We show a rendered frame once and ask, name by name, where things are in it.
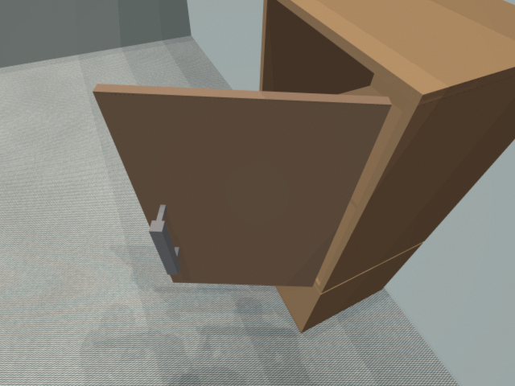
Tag cupboard door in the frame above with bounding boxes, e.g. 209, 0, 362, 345
93, 84, 392, 287

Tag handle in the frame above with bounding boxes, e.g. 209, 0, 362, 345
149, 205, 180, 275

